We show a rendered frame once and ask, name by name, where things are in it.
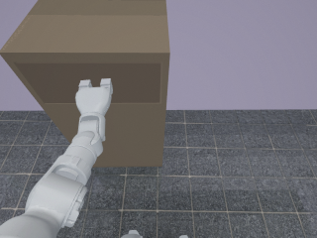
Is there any robot left forearm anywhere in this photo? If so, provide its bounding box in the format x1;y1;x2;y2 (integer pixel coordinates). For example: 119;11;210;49
25;112;106;212

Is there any drawer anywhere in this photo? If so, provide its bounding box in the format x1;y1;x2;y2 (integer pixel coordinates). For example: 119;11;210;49
16;61;161;103

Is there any robot left upper arm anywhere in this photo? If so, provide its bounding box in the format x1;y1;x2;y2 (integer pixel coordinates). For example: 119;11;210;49
0;173;87;238

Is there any robot left hand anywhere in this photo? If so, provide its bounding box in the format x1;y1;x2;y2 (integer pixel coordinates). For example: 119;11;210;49
75;78;113;142

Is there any left robot shin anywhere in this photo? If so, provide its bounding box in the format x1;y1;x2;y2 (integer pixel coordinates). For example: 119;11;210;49
128;230;140;235

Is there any cabinet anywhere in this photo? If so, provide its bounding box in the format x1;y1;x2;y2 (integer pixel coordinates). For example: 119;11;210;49
0;0;170;168

